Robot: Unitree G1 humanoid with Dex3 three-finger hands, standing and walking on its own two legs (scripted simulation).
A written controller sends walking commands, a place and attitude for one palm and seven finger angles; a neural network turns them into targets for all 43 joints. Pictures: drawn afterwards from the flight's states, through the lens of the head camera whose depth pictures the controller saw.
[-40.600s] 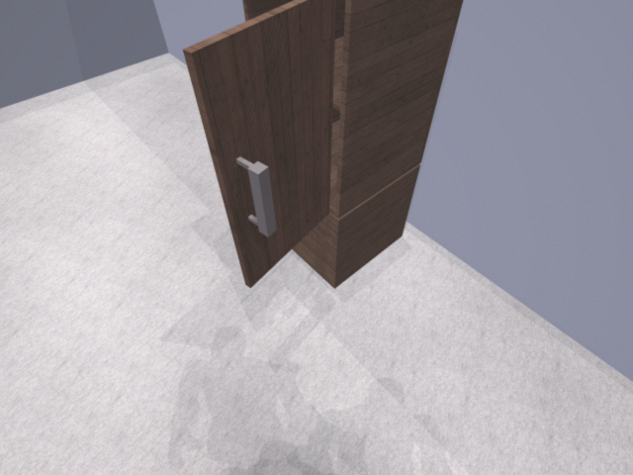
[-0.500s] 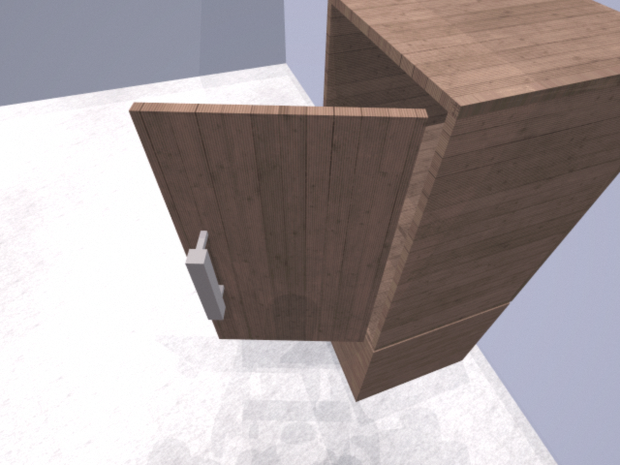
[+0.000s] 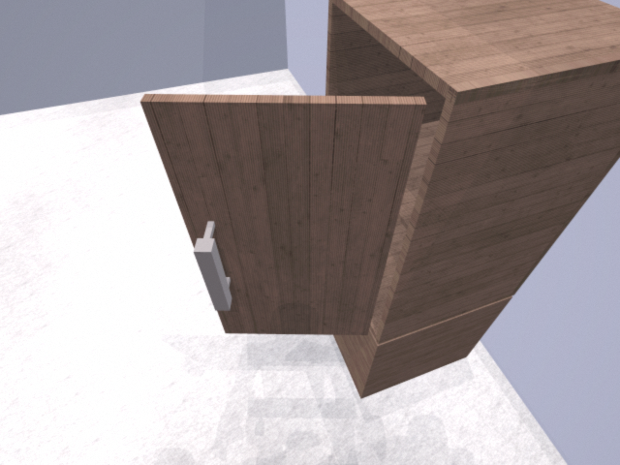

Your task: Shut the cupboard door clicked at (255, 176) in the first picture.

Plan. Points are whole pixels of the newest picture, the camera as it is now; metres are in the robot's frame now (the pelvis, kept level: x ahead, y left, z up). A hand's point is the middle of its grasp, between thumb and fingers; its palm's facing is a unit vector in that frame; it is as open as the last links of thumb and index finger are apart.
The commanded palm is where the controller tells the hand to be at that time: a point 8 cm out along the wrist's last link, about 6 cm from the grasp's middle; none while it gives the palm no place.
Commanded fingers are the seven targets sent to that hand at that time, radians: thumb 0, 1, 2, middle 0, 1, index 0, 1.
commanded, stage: come to a stop and stand still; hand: left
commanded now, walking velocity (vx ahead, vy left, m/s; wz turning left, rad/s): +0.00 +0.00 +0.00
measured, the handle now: (217, 267) +0.43 +0.18 -0.04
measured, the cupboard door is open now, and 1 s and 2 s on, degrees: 69 69 69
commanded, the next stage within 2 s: look again from close up in 0.66 s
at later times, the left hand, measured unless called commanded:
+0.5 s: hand out of the picture -0.02 +0.19 -0.18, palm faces +0.01 -0.98 -0.18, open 7.4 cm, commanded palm none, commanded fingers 0.00 0.90 0.90 -0.20 -0.30 -0.20 -0.30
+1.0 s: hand out of the picture -0.01 +0.20 -0.18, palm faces +0.02 -0.99 -0.16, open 7.4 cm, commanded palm none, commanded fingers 0.00 0.90 0.90 -0.20 -0.30 -0.20 -0.30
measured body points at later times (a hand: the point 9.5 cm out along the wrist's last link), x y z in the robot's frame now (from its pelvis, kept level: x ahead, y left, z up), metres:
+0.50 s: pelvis -0.01 +0.02 +0.00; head -0.01 +0.03 +0.45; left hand -0.02 +0.25 -0.16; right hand -0.01 -0.20 -0.15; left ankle -0.02 +0.09 -0.74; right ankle -0.02 -0.11 -0.74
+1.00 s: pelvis -0.01 +0.04 +0.00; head +0.00 +0.06 +0.45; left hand -0.01 +0.25 -0.16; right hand +0.00 -0.18 -0.15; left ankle -0.02 +0.09 -0.74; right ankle -0.02 -0.11 -0.74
